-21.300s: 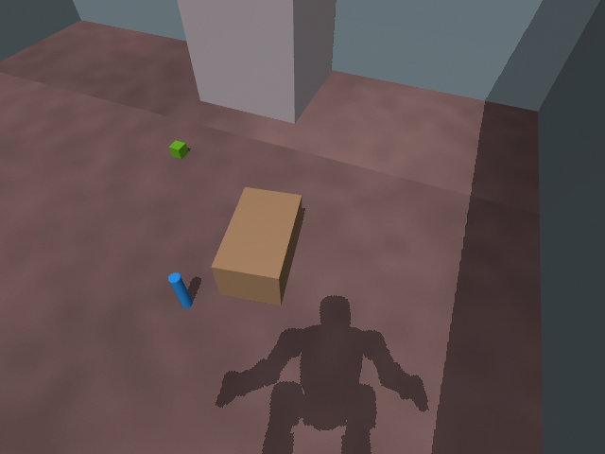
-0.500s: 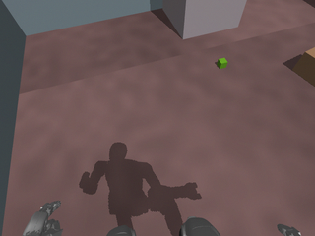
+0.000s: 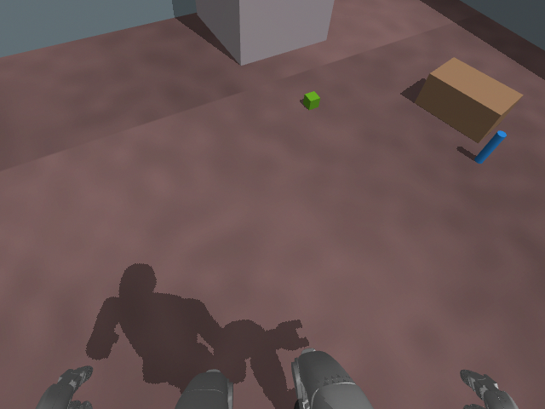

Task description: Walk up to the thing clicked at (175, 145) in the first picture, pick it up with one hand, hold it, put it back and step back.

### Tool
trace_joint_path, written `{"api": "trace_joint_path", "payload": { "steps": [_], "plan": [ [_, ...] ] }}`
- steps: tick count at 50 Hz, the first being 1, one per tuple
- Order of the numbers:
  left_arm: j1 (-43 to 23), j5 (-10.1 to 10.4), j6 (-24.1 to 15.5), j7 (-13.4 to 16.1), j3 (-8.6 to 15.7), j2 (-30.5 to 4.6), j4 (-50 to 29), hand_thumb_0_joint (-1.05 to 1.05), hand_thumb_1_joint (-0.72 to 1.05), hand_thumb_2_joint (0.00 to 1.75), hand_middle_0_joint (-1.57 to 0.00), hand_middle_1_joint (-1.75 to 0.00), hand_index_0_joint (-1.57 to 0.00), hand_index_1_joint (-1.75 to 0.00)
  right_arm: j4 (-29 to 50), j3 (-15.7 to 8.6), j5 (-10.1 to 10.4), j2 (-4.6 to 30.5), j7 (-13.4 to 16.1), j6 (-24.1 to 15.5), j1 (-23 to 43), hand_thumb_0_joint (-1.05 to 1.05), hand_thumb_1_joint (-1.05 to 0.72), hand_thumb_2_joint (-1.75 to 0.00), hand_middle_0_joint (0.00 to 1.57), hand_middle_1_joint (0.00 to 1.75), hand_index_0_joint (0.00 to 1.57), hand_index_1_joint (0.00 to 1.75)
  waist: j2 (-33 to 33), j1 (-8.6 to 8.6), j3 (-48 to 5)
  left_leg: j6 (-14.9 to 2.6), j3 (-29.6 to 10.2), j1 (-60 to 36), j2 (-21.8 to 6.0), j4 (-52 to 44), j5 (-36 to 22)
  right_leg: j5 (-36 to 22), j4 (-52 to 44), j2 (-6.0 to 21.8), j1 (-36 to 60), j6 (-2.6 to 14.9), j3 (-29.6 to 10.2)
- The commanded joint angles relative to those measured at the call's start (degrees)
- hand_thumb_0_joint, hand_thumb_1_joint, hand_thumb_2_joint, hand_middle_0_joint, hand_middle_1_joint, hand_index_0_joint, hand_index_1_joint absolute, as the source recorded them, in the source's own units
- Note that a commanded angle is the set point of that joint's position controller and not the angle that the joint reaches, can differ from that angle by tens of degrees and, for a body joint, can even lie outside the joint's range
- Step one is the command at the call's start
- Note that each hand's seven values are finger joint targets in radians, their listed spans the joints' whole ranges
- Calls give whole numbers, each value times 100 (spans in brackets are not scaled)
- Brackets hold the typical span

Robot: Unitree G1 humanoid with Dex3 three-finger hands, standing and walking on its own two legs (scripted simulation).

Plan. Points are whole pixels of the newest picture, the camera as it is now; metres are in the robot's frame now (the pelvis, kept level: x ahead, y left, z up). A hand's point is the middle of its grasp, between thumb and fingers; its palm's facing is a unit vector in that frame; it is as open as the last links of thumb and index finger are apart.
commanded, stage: walk up
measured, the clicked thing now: (311, 100) +1.54 -0.21 -0.71
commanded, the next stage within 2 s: stand in 1.16 s
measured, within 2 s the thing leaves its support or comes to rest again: neither
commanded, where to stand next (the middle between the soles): +0.08 -0.02 m, yaw -15 degrees
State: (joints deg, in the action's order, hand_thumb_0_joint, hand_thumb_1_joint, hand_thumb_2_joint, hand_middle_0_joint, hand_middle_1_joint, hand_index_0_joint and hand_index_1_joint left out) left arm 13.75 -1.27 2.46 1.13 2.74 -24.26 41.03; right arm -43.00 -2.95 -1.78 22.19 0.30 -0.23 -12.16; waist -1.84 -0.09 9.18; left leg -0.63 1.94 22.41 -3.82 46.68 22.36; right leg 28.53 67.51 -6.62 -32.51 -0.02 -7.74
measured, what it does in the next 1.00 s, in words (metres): steps on the spot, turning right: right foot, then left foot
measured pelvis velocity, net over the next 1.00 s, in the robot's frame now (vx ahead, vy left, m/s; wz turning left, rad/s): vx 0.00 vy -0.02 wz -0.28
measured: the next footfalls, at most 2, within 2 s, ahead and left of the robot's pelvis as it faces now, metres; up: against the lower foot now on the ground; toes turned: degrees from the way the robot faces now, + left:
right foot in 0.22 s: +0.02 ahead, -0.16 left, +0.00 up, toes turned -8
left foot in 0.52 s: +0.09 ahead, +0.11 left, +0.00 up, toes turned -9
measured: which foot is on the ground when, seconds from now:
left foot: down 0.00-0.26, up 0.28-0.50, down 0.52-1.00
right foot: up 0.00-0.20, down 0.22-1.00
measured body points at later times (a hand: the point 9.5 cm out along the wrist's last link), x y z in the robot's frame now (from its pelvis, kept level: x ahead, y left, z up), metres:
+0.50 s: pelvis -0.01 -0.03 +0.01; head +0.01 -0.06 +0.46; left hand +0.12 +0.28 -0.09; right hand +0.01 -0.35 -0.12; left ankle +0.05 +0.11 -0.70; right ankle -0.02 -0.15 -0.71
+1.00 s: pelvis +0.00 -0.02 +0.02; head +0.01 -0.03 +0.47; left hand +0.17 +0.25 -0.10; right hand +0.00 -0.34 -0.11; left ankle +0.05 +0.11 -0.71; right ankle -0.02 -0.15 -0.71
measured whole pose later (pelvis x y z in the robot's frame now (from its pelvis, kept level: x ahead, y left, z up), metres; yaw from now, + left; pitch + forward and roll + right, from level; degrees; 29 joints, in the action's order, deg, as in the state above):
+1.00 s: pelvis +0.00 -0.02 +0.02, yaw -16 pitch -2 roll +1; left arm 8.2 0.1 -2.0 0.6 0.0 -21.3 59.0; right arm -58.6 -0.9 -0.3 22.1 -1.3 -0.3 -7.2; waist 0.7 -1.2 4.0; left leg 1.6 5.8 14.4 -4.6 33.5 16.5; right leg 17.2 34.9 -2.0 -15.3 -0.8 -7.4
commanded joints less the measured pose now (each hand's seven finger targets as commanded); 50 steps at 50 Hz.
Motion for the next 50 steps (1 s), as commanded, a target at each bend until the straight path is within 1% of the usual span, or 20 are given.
{"api": "trace_joint_path", "payload": {
  "steps": [1, 6, 8, 11, 12, 13, 14, 15, 18, 23, 26, 28, 29, 30, 31, 34, 37, 40, 44, 50],
  "plan": [
    [211, 105, -192, -124, 548, -1117, -272, 0, 90, 90, -20, -30, -20, -30, 387, -486, 26, 1566, 139, -269, -146, 0, -90, -90, 20, 30, 20, 30, 1075, -85, -669, -834, -1123, -610, -944, -2091, -1064, -534, 250, 277, -171, 75, 22],
    [232, 88, -341, -229, 454, -986, -130, 0, 90, 90, -20, -30, -20, -30, 510, -526, -122, 1831, -31, -225, -371, 0, -90, -90, 20, 30, 20, 30, 1677, -342, -986, -1197, -986, -1385, -1133, -2197, 585, 61, -1725, 522, 81, -139, 619],
    [273, 33, -411, -198, 464, -1014, 34, 0, 90, 90, -20, -30, -20, -30, 492, -518, -110, 1847, -87, -164, -473, 0, -90, -90, 20, 30, 20, 30, 1600, -340, -978, -1211, -940, -1118, -1252, -1989, 49, 304, -2386, 488, 694, -98, 864],
    [1018, -46, -543, -65, 491, -964, 512, 0, 90, 90, -20, -30, -20, -30, 486, -384, 13, 1543, -115, -48, -241, 0, -90, -90, 20, 30, 20, 30, 1011, 183, -1028, -772, -233, -257, -1012, -611, -1132, -1120, -4187, 262, 2307, 120, 1118],
    [1209, -72, -590, -10, 589, -1238, 568, 0, 90, 90, -20, -30, -20, -30, 539, -250, 55, 1148, -107, -58, -265, 0, -90, -90, 20, 30, 20, 30, 245, 273, -1130, -461, 32, 363, -736, 330, -679, -1204, -4343, 699, 2867, 276, 136],
    [926, -137, -635, 33, 634, -1617, 397, 0, 90, 90, -20, -30, -20, -30, 662, -76, 120, 642, -102, -62, -218, 0, -90, -90, 20, 30, 20, 30, -1170, 142, -783, 6, 292, 1663, -40, 1083, 805, -1400, -4676, 1952, 2923, 735, -2251],
    [685, -124, -595, 44, 642, -1927, 246, 0, 90, 90, -20, -30, -20, -30, 664, -225, 88, 1228, 13, -27, 177, 0, -90, -90, 20, 30, 20, 30, -793, 306, -611, 5, -332, 1486, -177, 1174, 1232, -1298, -4554, 2544, 2082, 1543, -3018],
    [501, -52, -554, 31, 622, -1844, 230, 0, 90, 90, -20, -30, -20, -30, 507, -330, 73, 1470, 24, -68, 20, 0, -90, -90, 20, 30, 20, 30, -792, 170, -421, -13, -369, 1027, -263, 1221, 1355, -1477, -4393, 2578, 1530, 1735, -2807],
    [238, 27, -600, 58, 426, -1265, 277, 0, 90, 90, -20, -30, -20, -30, 89, -257, 162, 1242, -36, -115, -261, 0, -90, -90, 20, 30, 20, 30, -665, -59, -481, -29, -321, 915, -238, 656, 465, -2456, -4109, 1644, 2016, 1080, -1311],
    [137, 26, -594, 57, 337, -1256, 270, 0, 90, 90, -20, -30, -20, -30, -187, -228, 113, 1200, -35, -128, -360, 0, -90, -90, 20, 30, 20, 30, -958, -33, -861, -51, -61, -152, 32, -140, 122, -2820, -3867, 1476, 1442, 1006, -1111],
    [-250, 103, -527, 45, 213, -1011, 224, 0, 90, 90, -20, -30, -20, -30, -441, -272, 78, 1179, -2, -230, -603, 0, -90, -90, 20, 30, 20, 30, -537, -356, -1030, -172, -129, -1351, 90, -1535, -864, -2417, -3152, 1183, 743, 657, -644],
    [24, 198, -510, 56, 54, -559, 301, 0, 90, 90, -20, -30, -20, -30, -368, -321, 14, 1657, 22, -305, -373, 0, -90, -90, 20, 30, 20, 30, 841, -211, -1209, -826, -2341, -1431, -1465, -2614, -360, -1037, -2022, 270, 376, 137, 29],
    [179, 163, -493, 117, 167, -980, 517, 0, 90, 90, -20, -30, -20, -30, -335, -360, 69, 1859, -24, -285, 34, 0, -90, -90, 20, 30, 20, 30, 998, -104, -1104, -1378, -2664, -692, -2051, -2671, 94, 217, -1732, 458, 904, 110, 309],
    [426, 134, -529, 107, 169, -1025, 704, 0, 90, 90, -20, -30, -20, -30, -335, -332, 73, 1734, -45, -257, 447, 0, -90, -90, 20, 30, 20, 30, 828, 179, -940, -1330, -2320, -286, -1911, -2468, 149, -13, -2284, 712, 1422, 135, 293],
    [451, 100, -599, 82, 166, -980, 834, 0, 90, 90, -20, -30, -20, -30, -363, -235, 60, 1490, -65, -209, 616, 0, -90, -90, 20, 30, 20, 30, 783, 279, -885, -884, -1458, -30, -1323, -2113, -67, -199, -3264, 673, 1888, 218, 166],
    [0, 84, -670, 38, 265, -1171, 874, 0, 90, 90, -20, -30, -20, -30, -518, -58, 118, 1060, -93, -174, 398, 0, -90, -90, 20, 30, 20, 30, 369, 59, -741, -64, -269, 178, -154, -1141, -532, -1581, -3984, 1204, 1995, 606, -1176],
    [-545, 103, -617, 22, 125, -1115, 909, 0, 90, 90, -20, -30, -20, -30, -831, -105, 109, 1136, -90, -171, 215, 0, -90, -90, 20, 30, 20, 30, 488, -234, -666, -203, -455, -1090, -300, -1749, 56, -953, -3945, 1198, 577, 563, -1023],
    [-310, 102, -589, 16, 85, -899, 1208, 0, 90, 90, -20, -30, -20, -30, -907, -100, 128, 1293, -102, -202, 577, 0, -90, -90, 20, 30, 20, 30, 567, 64, -852, -508, -950, -595, -930, -2312, 24, -1458, -3490, 650, 1616, 284, 5],
    [-643, 99, -638, 16, 81, -1030, 1321, 0, 90, 90, -20, -30, -20, -30, -1050, -36, 175, 1125, -83, -185, 595, 0, -90, -90, 20, 30, 20, 30, 27, -120, -1009, -196, -175, -908, -401, -1752, -974, -2640, -3823, 1047, 1717, 422, -652],
    [-768, 119, -597, 36, 2, -961, 1553, 0, 90, 90, -20, -30, -20, -30, -1302, -68, 196, 1165, -86, -105, 859, 0, -90, -90, 20, 30, 20, 30, 56, -105, -1082, -247, -123, -1381, -465, -1875, -862, -2558, -4059, 1044, 1532, 363, -650]
  ]
}}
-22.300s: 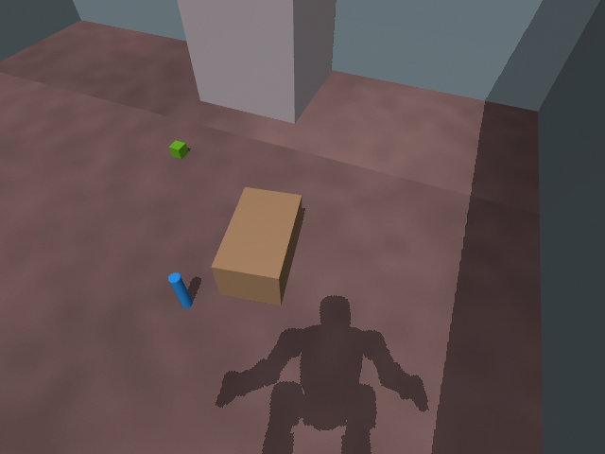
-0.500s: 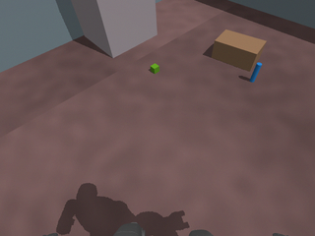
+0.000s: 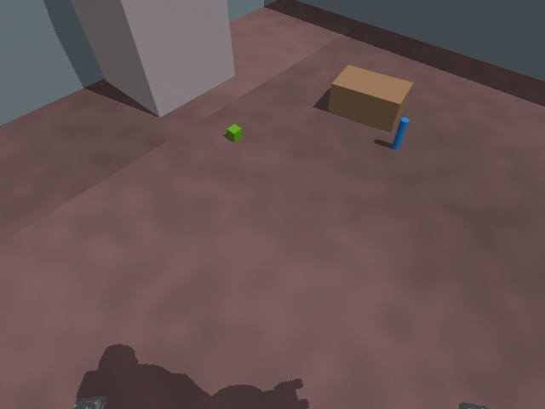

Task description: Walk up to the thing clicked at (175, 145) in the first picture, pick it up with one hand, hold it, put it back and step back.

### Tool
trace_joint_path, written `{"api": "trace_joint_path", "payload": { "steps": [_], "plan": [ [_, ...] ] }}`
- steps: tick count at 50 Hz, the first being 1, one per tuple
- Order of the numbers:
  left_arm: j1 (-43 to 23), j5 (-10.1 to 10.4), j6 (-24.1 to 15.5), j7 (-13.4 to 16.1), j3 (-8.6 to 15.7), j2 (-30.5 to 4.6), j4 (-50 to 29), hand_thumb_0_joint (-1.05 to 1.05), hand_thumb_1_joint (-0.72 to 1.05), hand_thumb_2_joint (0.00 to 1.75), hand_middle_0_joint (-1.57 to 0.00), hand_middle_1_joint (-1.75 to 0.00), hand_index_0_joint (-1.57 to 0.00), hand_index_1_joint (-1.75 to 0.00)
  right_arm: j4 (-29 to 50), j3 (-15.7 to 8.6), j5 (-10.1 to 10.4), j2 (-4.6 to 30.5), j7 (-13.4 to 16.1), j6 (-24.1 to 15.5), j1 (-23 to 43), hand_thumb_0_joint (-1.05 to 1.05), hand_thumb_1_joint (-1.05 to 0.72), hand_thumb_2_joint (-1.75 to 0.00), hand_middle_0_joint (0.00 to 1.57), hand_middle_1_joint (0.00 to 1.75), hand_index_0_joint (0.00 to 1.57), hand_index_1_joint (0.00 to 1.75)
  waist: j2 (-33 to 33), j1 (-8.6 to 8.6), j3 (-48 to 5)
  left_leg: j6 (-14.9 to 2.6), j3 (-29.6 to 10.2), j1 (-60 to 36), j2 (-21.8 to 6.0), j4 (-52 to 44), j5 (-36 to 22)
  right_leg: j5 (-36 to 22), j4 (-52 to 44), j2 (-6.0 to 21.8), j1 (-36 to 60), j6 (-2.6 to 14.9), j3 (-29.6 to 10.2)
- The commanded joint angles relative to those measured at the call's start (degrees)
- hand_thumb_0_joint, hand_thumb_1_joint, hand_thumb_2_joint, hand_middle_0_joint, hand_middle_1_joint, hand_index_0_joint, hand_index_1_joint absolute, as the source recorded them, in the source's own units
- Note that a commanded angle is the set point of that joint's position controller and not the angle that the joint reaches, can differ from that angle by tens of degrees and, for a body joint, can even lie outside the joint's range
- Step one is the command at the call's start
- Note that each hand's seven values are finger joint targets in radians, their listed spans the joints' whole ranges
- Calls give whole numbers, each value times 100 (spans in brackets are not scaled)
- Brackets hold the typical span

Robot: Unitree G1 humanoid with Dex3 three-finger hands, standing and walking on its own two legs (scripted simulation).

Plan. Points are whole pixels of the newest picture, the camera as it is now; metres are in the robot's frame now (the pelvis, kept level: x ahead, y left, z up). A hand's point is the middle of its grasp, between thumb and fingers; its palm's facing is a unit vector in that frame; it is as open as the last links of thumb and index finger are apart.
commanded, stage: walk up
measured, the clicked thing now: (234, 133) +1.54 +0.24 -0.73
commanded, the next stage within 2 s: stand in 0.16 s
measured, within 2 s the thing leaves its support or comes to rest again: neither
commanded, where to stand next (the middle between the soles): +0.08 +0.02 m, yaw +1 degrees
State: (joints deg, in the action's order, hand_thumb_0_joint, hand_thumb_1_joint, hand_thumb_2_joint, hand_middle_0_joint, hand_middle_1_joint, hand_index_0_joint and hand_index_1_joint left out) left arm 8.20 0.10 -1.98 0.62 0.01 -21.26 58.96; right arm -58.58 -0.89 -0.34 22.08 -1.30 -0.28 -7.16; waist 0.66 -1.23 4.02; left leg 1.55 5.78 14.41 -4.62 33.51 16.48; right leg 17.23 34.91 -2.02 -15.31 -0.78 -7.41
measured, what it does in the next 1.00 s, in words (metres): stands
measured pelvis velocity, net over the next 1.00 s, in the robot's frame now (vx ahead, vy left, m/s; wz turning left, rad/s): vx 0.01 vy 0.02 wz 0.05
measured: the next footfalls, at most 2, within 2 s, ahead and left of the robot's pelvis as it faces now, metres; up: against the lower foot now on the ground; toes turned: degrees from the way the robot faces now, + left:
none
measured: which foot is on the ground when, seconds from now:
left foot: down 0.00-1.00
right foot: down 0.00-1.00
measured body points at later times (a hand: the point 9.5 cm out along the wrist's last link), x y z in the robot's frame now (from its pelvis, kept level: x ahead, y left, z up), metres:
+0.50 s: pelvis +0.00 +0.01 +0.02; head +0.01 +0.02 +0.47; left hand +0.09 +0.31 -0.12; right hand +0.08 -0.29 -0.11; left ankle +0.02 +0.14 -0.73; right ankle +0.02 -0.13 -0.73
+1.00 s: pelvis +0.01 +0.02 +0.02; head +0.02 +0.02 +0.47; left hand +0.06 +0.32 -0.12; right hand +0.11 -0.28 -0.11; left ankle +0.02 +0.14 -0.73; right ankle +0.02 -0.13 -0.73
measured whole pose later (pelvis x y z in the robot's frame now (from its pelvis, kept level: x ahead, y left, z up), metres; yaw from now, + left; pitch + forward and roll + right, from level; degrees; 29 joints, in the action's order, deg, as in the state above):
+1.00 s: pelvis +0.01 +0.02 +0.02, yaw +3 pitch -2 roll +0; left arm 7.0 -0.4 -0.7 -0.1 0.2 -19.7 65.5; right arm -64.6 -1.1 -0.8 19.9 -1.1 -0.1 -4.3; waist 0.3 -0.4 3.3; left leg 0.4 3.9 8.7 -2.1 20.7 9.9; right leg 10.4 19.6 0.8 -7.3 -2.4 -5.2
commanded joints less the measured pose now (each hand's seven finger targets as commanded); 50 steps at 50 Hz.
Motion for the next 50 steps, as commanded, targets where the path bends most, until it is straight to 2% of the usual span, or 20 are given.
{"api": "trace_joint_path", "payload": {
  "steps": [1, 3, 7, 8, 10, 11, 13, 14, 15, 17, 23, 28, 30, 32, 34, 37, 41, 44, 49, 50],
  "plan": [
    [-278, -29, -151, 86, 274, -1270, -236, 0, 90, 90, -20, -30, -20, -30, 238, -272, 44, 1174, 69, -87, 365, 0, -90, -90, 20, 30, 20, 30, -212, -23, -573, -452, -470, -605, -371, -574, -182, -1354, -871, 616, -189, 446, -726],
    [-357, -38, -141, 88, 264, -1266, -201, 0, 90, 90, -20, -30, -20, -30, 143, -275, 46, 1150, 64, -70, 364, 0, -90, -90, 20, 30, 20, 30, -315, -39, -605, -428, -452, -734, -323, -629, -126, -1315, -952, 641, -237, 456, -796],
    [-467, -38, -114, 87, 243, -1214, -130, 0, 90, 90, -20, -30, -20, -30, 6, -275, 28, 1160, 53, -66, 459, 0, -90, -90, 20, 30, 20, 30, -315, -25, -557, -448, -504, -790, -418, -916, -20, -1186, -1015, 560, -226, 381, -682],
    [-537, -45, -92, 40, 209, -1125, -63, 0, 90, 90, -20, -30, -20, -30, 7, -233, 3, 1119, 69, -87, 424, 0, -90, -90, 20, 30, 20, 30, -402, -45, -650, -375, -678, -603, -391, -1084, -490, -1491, -1226, 710, 235, 256, -469],
    [-570, -31, -58, 17, 232, -1124, -23, 0, 90, 90, -20, -30, -20, -30, -43, -233, -8, 1143, 95, -116, 477, 0, -90, -90, 20, 30, 20, 30, -331, -2, -717, -341, -671, -704, -431, -1232, -903, -1776, -1173, 689, 466, 194, -404],
    [-422, -25, -57, 10, 214, -1113, 45, 0, 90, 90, -20, -30, -20, -30, -75, -246, -16, 1180, 97, -124, 624, 0, -90, -90, 20, 30, 20, 30, -281, 66, -749, -324, -633, -970, -403, -1173, -879, -1747, -1284, 685, 252, 178, -432],
    [-574, -17, -37, 7, 223, -1126, 100, 0, 90, 90, -20, -30, -20, -30, -148, -221, -8, 1120, 109, -135, 514, 0, -90, -90, 20, 30, 20, 30, -272, -12, -760, -316, -650, -981, -405, -1287, -978, -1811, -1364, 722, 437, 188, -388],
    [-587, -27, -30, 4, 229, -1106, 108, 0, 90, 90, -20, -30, -20, -30, -174, -208, -12, 1109, 105, -150, 515, 0, -90, -90, 20, 30, 20, 30, -217, 17, -719, -311, -694, -926, -438, -1386, -1068, -1856, -1342, 698, 501, 179, -317],
    [-626, -21, -15, 11, 244, -1112, 122, 0, 90, 90, -20, -30, -20, -30, -182, -215, -23, 1122, 109, -158, 551, 0, -90, -90, 20, 30, 20, 30, -154, 31, -677, -288, -721, -854, -448, -1482, -1050, -1792, -1364, 692, 553, 170, -284],
    [-562, -21, -1, -1, 238, -1083, 195, 0, 90, 90, -20, -30, -20, -30, -226, -225, -28, 1127, 108, -162, 646, 0, -90, -90, 20, 30, 20, 30, -77, 81, -560, -285, -762, -844, -460, -1625, -598, -1417, -1512, 685, 470, 159, -282],
    [-523, -57, 0, -24, 247, -1001, 305, 0, 90, 90, -20, -30, -20, -30, -287, -227, -35, 1091, 112, -188, 683, 0, -90, -90, 20, 30, 20, 30, 139, 105, -640, -269, -789, -949, -486, -1776, -689, -1471, -1648, 693, 619, 122, -178],
    [-611, -71, -6, -18, 258, -1053, 321, 0, 90, 90, -20, -30, -20, -30, -290, -225, -33, 1023, 108, -164, 614, 0, -90, -90, 20, 30, 20, 30, 21, 27, -594, -254, -766, -958, -439, -1767, -576, -1398, -1752, 740, 551, 116, -170],
    [-538, -78, -2, -19, 252, -1030, 335, 0, 90, 90, -20, -30, -20, -30, -284, -237, -33, 1023, 110, -149, 646, 0, -90, -90, 20, 30, 20, 30, 48, 36, -534, -263, -772, -961, -425, -1783, -363, -1296, -1819, 732, 443, 112, -162],
    [-464, -80, -5, -28, 240, -1019, 366, 0, 90, 90, -20, -30, -20, -30, -290, -255, -29, 1067, 103, -132, 631, 0, -90, -90, 20, 30, 20, 30, 10, 27, -388, -265, -822, -883, -409, -1845, 52, -956, -1890, 705, 300, 112, -164],
    [-522, -86, -16, -23, 256, -1075, 343, 0, 90, 90, -20, -30, -20, -30, -273, -260, -42, 1023, 95, -115, 603, 0, -90, -90, 20, 30, 20, 30, -128, 0, -436, -270, -814, -913, -401, -1791, -49, -938, -1907, 754, 297, 135, -203],
    [-436, -73, -32, -22, 249, -1035, 332, 0, 90, 90, -20, -30, -20, -30, -287, -252, -27, 1024, 92, -137, 568, 0, -90, -90, 20, 30, 20, 30, -34, 19, -652, -276, -766, -1058, -393, -1670, -753, -1518, -1858, 799, 488, 119, -183],
    [-390, -69, -39, -3, 248, -1050, 333, 0, 90, 90, -20, -30, -20, -30, -269, -254, -23, 1028, 101, -134, 562, 0, -90, -90, 20, 30, 20, 30, -129, 7, -766, -297, -755, -1220, -416, -1550, -1125, -1776, -1800, 822, 543, 107, -113],
    [-347, -65, -20, 0, 234, -1038, 342, 0, 90, 90, -20, -30, -20, -30, -287, -243, -18, 1030, 107, -120, 576, 0, -90, -90, 20, 30, 20, 30, -102, 30, -584, -292, -775, -1102, -385, -1616, -849, -1485, -1862, 803, 446, 100, -110],
    [-320, -73, -13, 1, 232, -1034, 344, 0, 90, 90, -20, -30, -20, -30, -289, -232, -15, 1015, 101, -111, 559, 0, -90, -90, 20, 30, 20, 30, -122, 49, -496, -291, -822, -988, -384, -1666, -746, -1322, -1866, 820, 501, 110, -100],
    [-287, -72, -11, -4, 233, -1037, 331, 0, 90, 90, -20, -30, -20, -30, -290, -221, -20, 1000, 97, -109, 535, 0, -90, -90, 20, 30, 20, 30, -95, 59, -465, -291, -798, -953, -366, -1709, -567, -1286, -1912, 819, 465, 118, -99]
  ]
}}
